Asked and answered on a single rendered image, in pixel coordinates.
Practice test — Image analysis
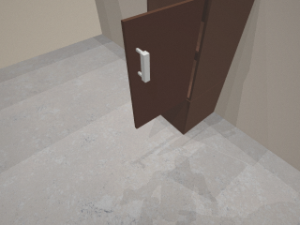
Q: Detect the handle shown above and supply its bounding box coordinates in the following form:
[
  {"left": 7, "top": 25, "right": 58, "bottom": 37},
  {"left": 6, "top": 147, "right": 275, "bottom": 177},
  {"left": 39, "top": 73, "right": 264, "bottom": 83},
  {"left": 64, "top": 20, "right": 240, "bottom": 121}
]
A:
[{"left": 136, "top": 48, "right": 150, "bottom": 83}]

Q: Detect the cupboard door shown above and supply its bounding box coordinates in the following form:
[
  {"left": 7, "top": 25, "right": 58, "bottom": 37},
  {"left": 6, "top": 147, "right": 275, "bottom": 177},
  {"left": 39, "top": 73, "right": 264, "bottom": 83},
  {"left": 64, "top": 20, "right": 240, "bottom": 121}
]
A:
[{"left": 121, "top": 0, "right": 205, "bottom": 128}]

